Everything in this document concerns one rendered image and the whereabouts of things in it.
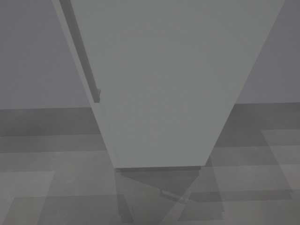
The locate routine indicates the fridge door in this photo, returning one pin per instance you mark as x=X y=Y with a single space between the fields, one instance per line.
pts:
x=170 y=72

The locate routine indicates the handle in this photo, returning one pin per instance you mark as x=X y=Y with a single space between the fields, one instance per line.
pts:
x=78 y=42

